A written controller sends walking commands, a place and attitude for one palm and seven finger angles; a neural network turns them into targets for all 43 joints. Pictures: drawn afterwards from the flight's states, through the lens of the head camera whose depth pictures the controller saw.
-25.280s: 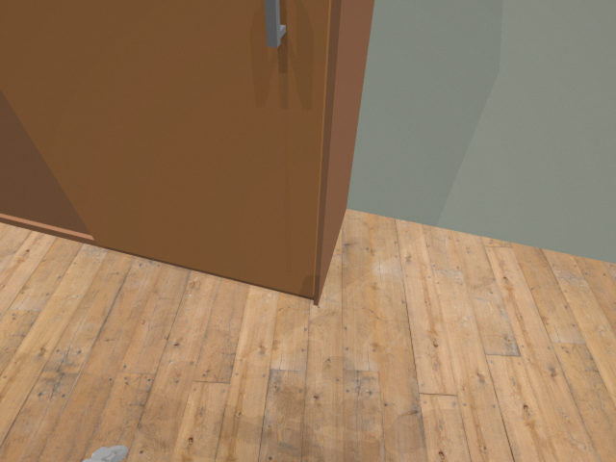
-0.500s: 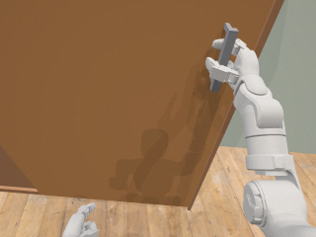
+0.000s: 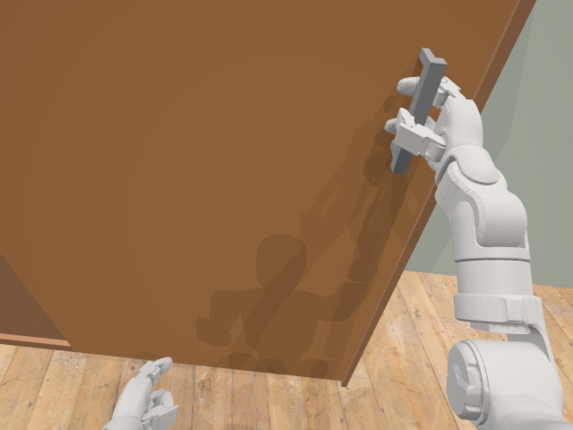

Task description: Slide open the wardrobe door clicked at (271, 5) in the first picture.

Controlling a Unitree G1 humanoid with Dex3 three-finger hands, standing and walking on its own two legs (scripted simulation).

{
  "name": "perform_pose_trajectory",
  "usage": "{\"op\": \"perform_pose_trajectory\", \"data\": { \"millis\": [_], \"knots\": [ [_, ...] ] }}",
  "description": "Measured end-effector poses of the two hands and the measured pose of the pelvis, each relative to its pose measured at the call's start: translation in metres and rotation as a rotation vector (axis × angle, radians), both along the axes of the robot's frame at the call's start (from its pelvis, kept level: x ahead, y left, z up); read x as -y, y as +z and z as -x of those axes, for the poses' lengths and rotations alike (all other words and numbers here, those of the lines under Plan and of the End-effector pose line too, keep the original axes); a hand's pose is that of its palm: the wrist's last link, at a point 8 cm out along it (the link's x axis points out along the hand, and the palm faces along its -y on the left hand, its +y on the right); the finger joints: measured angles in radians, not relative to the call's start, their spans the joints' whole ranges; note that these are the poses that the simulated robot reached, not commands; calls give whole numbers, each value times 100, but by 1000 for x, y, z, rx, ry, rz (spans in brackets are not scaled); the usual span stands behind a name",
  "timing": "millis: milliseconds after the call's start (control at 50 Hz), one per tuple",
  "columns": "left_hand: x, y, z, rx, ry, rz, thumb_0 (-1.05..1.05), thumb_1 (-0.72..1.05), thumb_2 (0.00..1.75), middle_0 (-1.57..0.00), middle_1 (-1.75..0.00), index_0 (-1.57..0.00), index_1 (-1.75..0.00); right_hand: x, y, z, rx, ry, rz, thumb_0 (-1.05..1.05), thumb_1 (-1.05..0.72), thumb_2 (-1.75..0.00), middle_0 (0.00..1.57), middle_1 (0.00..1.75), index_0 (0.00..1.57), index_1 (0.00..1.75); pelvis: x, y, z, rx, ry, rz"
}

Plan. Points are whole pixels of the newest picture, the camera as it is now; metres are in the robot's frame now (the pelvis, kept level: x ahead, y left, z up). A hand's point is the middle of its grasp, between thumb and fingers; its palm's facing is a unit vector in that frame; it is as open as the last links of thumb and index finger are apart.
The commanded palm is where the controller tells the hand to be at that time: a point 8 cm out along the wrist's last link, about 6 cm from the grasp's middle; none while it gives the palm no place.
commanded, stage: grip the handle and tug to test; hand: right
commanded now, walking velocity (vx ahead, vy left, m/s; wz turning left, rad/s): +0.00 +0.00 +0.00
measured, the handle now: (412, 113) +0.46 -0.13 +0.27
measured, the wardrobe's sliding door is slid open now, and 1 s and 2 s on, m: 0.00 0.00 0.07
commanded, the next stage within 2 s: tug the door sideways, standing still in 0.30 s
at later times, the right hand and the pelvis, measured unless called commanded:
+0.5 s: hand (403, 133) +0.40 -0.11 +0.27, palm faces +0.01 +1.00 -0.03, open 6.0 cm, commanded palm +0.38 -0.15 +0.27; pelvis +0.03 +0.00 +0.00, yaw +0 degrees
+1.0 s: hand (399, 131) +0.41 -0.10 +0.27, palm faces +0.12 +0.99 -0.07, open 5.9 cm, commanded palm +0.38 -0.10 +0.27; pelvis -0.01 +0.00 +0.00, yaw -3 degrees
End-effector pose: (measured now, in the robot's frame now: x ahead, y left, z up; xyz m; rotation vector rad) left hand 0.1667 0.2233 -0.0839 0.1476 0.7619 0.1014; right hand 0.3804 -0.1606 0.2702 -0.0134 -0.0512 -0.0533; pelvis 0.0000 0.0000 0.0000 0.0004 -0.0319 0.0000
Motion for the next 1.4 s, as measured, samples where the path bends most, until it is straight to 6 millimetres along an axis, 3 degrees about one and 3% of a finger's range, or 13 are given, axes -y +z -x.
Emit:
{"op": "perform_pose_trajectory", "data": {
  "millis": [220, 480, 660, 800, 1040, 1160, 1300, 1400],
  "knots": [
    [6, 0, -20, 5, -15, 29, 1, 90, 90, -20, -30, -20, -30, -1, -1, 1, 26, 2, 19, 0, -78, -80, 33, 138, 25, 135, 2, -1, -13, -8, 4, 0],
    [16, 5, -60, 25, -58, 44, 1, 91, 90, -20, -30, -20, -30, 1, -2, 1, 32, 36, 23, 0, -78, -79, 33, 137, 24, 134, 4, -2, -34, -31, 0, 1],
    [24, 6, -72, 19, -112, 15, 1, 91, 90, -20, -30, -20, -30, 1, 0, -1, -2, 4, 10, 1, -74, -84, 37, 137, 32, 136, 3, -4, -29, -26, -36, -2],
    [32, 3, -55, 11, -128, 25, 1, 91, 90, -20, -30, -20, -30, -3, 1, 0, -10, -37, 32, 0, -75, -85, 37, 136, 30, 138, 2, -4, -15, -11, -49, 0],
    [29, -17, 6, -78, -111, 14, 1, 90, 90, -20, -30, -20, -30, -6, 2, 2, -22, -63, 55, 0, -78, -82, 34, 136, 24, 140, 4, -4, 11, 4, -61, -2],
    [14, -26, 30, -80, -23, -2, 1, 90, 90, -20, -30, -20, -30, -1, -10, -4, 166, -42, 124, -2, -74, -83, 39, 138, 24, 140, 2, -8, 17, -32, -17, 11],
    [-14, -42, 54, -211, -5, -15, 1, 90, 90, -20, -30, -20, -30, -6, -18, -9, 289, -87, 84, -2, -76, -86, 43, 140, 23, 139, -25, -7, 11, -24, -31, -3],
    [-40, -55, 41, -248, -58, -7, 1, 90, 90, -20, -30, -20, -30, -11, -22, -12, 350, -153, 88, -2, -76, -86, 45, 140, 21, 138, -57, -16, 1, -2, -41, -11]
  ]
}}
